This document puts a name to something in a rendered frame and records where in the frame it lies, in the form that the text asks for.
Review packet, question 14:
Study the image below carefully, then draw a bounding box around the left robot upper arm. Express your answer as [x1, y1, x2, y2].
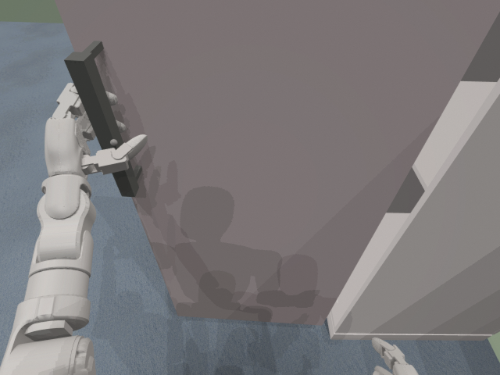
[2, 335, 96, 375]

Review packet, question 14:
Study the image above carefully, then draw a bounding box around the fridge door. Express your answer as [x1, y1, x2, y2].
[55, 0, 500, 326]

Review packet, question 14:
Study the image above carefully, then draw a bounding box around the left robot forearm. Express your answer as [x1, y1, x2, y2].
[0, 174, 96, 375]

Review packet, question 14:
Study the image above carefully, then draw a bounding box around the robot left hand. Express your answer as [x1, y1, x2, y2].
[45, 83, 148, 180]

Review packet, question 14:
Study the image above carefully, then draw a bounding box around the handle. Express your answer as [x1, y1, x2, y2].
[64, 41, 142, 197]

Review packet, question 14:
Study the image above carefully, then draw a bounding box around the robot right hand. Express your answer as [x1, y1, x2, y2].
[372, 337, 419, 375]

